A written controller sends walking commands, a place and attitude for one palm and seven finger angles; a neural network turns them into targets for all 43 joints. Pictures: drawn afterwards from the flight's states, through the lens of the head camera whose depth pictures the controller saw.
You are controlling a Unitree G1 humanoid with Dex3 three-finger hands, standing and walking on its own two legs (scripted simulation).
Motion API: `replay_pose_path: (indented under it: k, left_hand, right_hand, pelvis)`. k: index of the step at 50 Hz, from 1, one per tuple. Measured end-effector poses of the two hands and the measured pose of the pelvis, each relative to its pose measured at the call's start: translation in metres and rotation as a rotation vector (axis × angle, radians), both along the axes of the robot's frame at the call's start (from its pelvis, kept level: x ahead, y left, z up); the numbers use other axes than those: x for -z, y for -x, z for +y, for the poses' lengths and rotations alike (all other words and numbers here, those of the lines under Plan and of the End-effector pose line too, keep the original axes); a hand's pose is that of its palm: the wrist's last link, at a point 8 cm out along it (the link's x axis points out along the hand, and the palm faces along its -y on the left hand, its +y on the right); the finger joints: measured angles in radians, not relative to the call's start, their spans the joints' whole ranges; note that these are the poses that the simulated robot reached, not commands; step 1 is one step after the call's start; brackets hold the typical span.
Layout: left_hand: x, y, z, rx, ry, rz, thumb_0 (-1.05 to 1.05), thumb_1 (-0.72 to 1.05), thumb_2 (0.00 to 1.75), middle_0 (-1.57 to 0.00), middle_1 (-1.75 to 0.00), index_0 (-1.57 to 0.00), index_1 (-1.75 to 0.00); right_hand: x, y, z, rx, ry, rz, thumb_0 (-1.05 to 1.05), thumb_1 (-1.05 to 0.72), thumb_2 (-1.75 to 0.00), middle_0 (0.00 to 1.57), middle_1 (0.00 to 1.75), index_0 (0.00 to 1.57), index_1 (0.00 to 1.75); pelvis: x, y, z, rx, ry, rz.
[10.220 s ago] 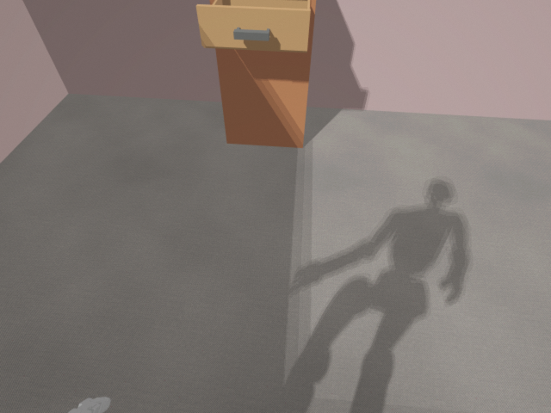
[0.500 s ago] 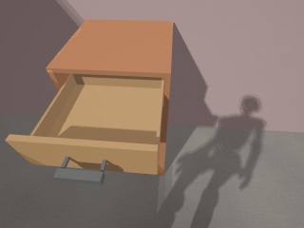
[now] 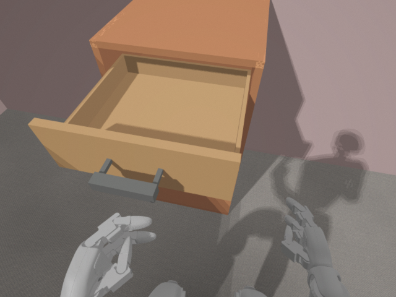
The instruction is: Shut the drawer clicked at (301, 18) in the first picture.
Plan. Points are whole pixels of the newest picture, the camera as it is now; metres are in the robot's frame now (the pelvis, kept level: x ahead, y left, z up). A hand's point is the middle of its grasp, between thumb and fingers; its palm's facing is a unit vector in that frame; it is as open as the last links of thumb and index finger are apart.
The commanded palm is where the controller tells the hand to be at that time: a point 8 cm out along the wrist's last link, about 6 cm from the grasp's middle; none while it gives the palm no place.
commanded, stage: raise the hand and make a fist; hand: left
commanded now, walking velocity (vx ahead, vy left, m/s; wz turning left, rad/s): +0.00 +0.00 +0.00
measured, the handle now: (128, 177) +0.32 +0.18 +0.08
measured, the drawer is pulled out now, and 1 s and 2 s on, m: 0.30 0.30 0.30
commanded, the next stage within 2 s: bring the fist close to the handle in 1.32 s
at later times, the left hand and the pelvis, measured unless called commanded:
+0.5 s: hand (109, 256) +0.16 +0.15 +0.12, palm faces -0.06 -1.00 -0.06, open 3.1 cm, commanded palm +0.10 +0.21 +0.13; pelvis +0.02 +0.01 +0.02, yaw -1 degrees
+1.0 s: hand (83, 243) +0.16 +0.17 +0.17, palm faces -0.05 -0.99 -0.11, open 3.2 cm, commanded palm +0.10 +0.22 +0.18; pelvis +0.04 +0.01 +0.05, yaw +0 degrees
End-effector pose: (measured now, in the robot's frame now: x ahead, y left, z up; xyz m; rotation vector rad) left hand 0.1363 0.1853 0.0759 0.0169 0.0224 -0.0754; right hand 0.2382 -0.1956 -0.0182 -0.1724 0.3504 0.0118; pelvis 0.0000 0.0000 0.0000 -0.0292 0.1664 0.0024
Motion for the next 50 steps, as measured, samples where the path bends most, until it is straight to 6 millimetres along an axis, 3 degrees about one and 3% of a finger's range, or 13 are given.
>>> replay_pose_path:
  k: [6, 11, 15, 20, 24, 36, 42, 50]
  left_hand:
    - [-0.011, -0.008, 0.001, 0.021, -0.015, 0.069, 0.01, 0.9, 0.9, -0.73, -0.87, -0.72, -0.87]
    - [-0.022, -0.006, 0.01, -0.006, -0.031, 0.072, 0.01, 0.9, 0.9, -0.83, -0.98, -0.82, -0.98]
    - [-0.029, -0.004, 0.014, -0.007, -0.039, 0.066, 0.01, 0.91, 0.9, -0.91, -1.07, -0.9, -1.07]
    - [-0.037, -0.004, 0.015, -0.002, -0.04, 0.046, 0.01, 0.91, 0.9, -1.01, -1.18, -1.0, -1.18]
    - [-0.047, -0.005, 0.018, -0.012, -0.044, 0.023, 0.01, 0.9, 0.9, -1.09, -1.26, -1.09, -1.26]
    - [-0.073, 0.002, 0.028, -0.037, -0.067, 0.003, 0.01, 0.9, 0.9, -1.32, -1.51, -1.31, -1.51]
    - [-0.085, 0.001, 0.034, -0.038, -0.082, -0.007, 0.01, 0.9, 0.9, -1.37, -1.57, -1.37, -1.57]
    - [-0.102, -0.004, 0.037, -0.022, -0.09, -0.035, 0.01, 0.9, 0.9, -1.39, -1.6, -1.39, -1.59]
  right_hand:
    - [0.029, 0.046, 0.014, 0.06, -0.071, 0.177, 0.01, -0.9, -0.9, 0.21, 0.3, 0.2, 0.31]
    - [0.038, 0.076, -0.003, 0.133, -0.047, 0.26, 0.01, -0.9, -0.9, 0.21, 0.3, 0.21, 0.31]
    - [0.034, 0.084, -0.024, 0.182, -0.002, 0.257, 0.01, -0.9, -0.9, 0.21, 0.3, 0.2, 0.31]
    - [0.018, 0.075, -0.04, 0.221, 0.037, 0.195, 0.01, -0.9, -0.9, 0.2, 0.3, 0.2, 0.3]
    - [0.003, 0.057, -0.04, 0.221, 0.036, 0.127, 0.01, -0.91, -0.9, 0.2, 0.3, 0.2, 0.3]
    - [-0.029, 0.008, 0.001, 0.097, -0.031, -0.019, 0.01, -0.9, -0.9, 0.2, 0.3, 0.2, 0.3]
    - [-0.033, 0.002, 0.012, 0.057, -0.048, -0.031, 0.01, -0.9, -0.9, 0.21, 0.3, 0.2, 0.3]
    - [-0.037, 0.007, 0.008, 0.061, -0.045, -0.04, 0.01, -0.9, -0.9, 0.21, 0.3, 0.2, 0.31]
  pelvis:
    - [-0.008, -0.002, 0.004, 0.011, -0.002, -0.004]
    - [-0.013, -0.004, 0.006, 0.017, -0.004, -0.01]
    - [-0.015, -0.007, 0.009, 0.019, -0.003, -0.014]
    - [-0.017, -0.011, 0.011, 0.023, -0.003, -0.02]
    - [-0.02, -0.015, 0.011, 0.025, -0.001, -0.031]
    - [-0.032, -0.028, 0.013, 0.014, 0.008, -0.077]
    - [-0.038, -0.032, 0.014, 0.008, 0.011, -0.098]
    - [-0.045, -0.035, 0.014, 0.007, 0.008, -0.126]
